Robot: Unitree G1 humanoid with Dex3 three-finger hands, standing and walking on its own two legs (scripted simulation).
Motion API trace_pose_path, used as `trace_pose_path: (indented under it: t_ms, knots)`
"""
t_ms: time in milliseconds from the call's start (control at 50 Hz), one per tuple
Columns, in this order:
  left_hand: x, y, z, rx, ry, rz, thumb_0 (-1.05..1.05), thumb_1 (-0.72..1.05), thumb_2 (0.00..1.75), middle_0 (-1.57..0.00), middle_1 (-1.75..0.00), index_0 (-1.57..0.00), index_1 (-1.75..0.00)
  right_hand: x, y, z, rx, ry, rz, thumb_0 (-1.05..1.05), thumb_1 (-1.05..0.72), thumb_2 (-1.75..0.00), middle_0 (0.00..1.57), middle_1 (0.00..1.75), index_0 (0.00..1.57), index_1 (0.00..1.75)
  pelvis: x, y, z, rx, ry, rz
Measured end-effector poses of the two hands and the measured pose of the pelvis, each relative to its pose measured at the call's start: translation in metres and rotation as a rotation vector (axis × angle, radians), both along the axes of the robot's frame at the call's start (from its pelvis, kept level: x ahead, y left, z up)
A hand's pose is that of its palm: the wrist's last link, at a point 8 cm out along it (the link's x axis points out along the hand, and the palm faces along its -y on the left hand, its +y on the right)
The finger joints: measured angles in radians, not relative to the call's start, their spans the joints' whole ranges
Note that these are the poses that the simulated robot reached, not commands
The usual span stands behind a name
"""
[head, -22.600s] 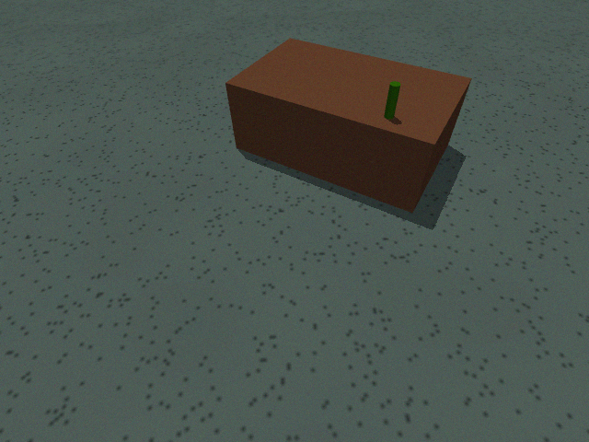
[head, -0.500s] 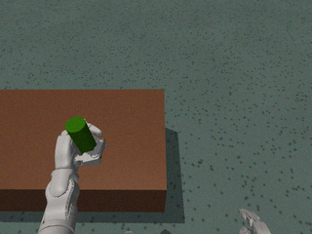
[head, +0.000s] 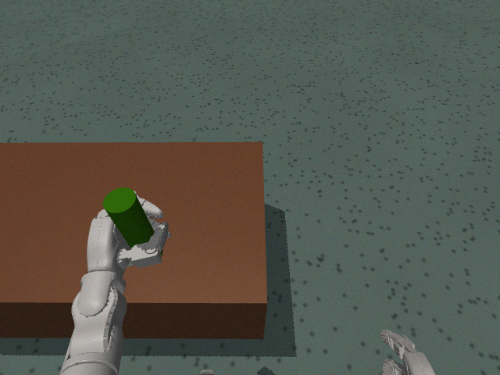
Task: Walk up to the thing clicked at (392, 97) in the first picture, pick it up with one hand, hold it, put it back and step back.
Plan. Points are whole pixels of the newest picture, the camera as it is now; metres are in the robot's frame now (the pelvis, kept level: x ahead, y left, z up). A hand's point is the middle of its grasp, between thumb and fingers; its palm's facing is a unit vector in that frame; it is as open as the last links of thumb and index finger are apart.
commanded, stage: hold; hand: left
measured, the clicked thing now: (136, 229) +0.33 +0.18 +0.07
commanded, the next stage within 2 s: crouch in 0.12 s
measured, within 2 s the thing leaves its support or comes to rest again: neither
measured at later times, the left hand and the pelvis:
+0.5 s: hand (153, 239) +0.34 +0.17 +0.03, palm faces +0.06 -1.00 +0.03, open 5.4 cm; pelvis +0.00 +0.00 -0.01, yaw +0 degrees
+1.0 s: hand (169, 238) +0.41 +0.18 -0.10, palm faces +0.04 -1.00 +0.02, open 5.3 cm; pelvis -0.02 +0.01 -0.10, yaw -3 degrees
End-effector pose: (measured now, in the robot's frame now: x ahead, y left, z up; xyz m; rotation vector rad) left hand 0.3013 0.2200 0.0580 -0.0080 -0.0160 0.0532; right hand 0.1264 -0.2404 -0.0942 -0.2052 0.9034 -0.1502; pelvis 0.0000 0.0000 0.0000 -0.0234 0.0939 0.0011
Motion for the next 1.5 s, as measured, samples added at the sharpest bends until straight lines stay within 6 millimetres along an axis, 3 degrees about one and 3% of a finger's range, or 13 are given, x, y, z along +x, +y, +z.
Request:
trace_pose_path:
  t_ms: [340,520,640,820,940,1220,1500]
  knots:
    - [0.003,0.002,0.001,0.005,-0.007,0.0,0.01,0.16,1.15,-1.0,-1.19,-1.0,-1.15,0.003,-0.001,0.001,-0.008,-0.002,0.002,0.01,-0.89,-0.9,0.21,0.3,0.2,0.3,0.001,0.0,0.0,0.0,0.004,0.003]
    - [0.012,0.004,-0.035,-0.027,0.048,0.009,0.01,0.16,1.15,-1.0,-1.19,-1.01,-1.14,-0.003,-0.006,-0.01,-0.024,0.029,0.006,0.01,-0.88,-0.89,0.21,0.3,0.2,0.3,-0.003,-0.001,-0.01,-0.003,0.055,0.0]
    - [0.031,0.009,-0.072,-0.019,0.045,-0.009,0.01,0.16,1.15,-1.01,-1.19,-1.01,-1.14,-0.019,-0.013,-0.032,-0.06,0.092,0.011,0.01,-0.88,-0.9,0.21,0.3,0.2,0.3,-0.011,-0.001,-0.032,-0.011,0.14,-0.002]
    - [0.074,0.015,-0.116,-0.016,-0.002,-0.02,0.01,0.16,1.15,-1.01,-1.19,-1.01,-1.14,-0.06,-0.017,-0.081,-0.085,0.238,-0.016,0.01,-0.9,-0.9,0.21,0.3,0.2,0.3,-0.017,0.003,-0.075,-0.028,0.273,-0.018]
    - [0.084,0.015,-0.144,0.003,0.036,-0.032,0.01,0.16,1.15,-1.01,-1.18,-1.01,-1.13,-0.079,-0.01,-0.109,-0.054,0.304,-0.035,0.01,-0.9,-0.9,0.21,0.3,0.2,0.3,-0.017,0.006,-0.095,-0.035,0.329,-0.029]
    - [0.099,0.02,-0.186,0.011,-0.011,-0.003,0.01,0.16,1.15,-1.01,-1.18,-1.01,-1.13,-0.081,-0.01,-0.154,-0.056,0.325,-0.006,0.01,-0.9,-0.9,0.21,0.3,0.2,0.3,-0.034,0.003,-0.14,-0.048,0.4,-0.036]
    - [0.114,0.017,-0.211,0.01,0.022,0.007,0.01,0.16,1.15,-1.02,-1.18,-1.01,-1.13,-0.092,-0.018,-0.18,-0.063,0.353,-0.015,0.0,-0.9,-0.9,0.21,0.3,0.2,0.3,-0.041,-0.002,-0.165,-0.048,0.44,-0.046]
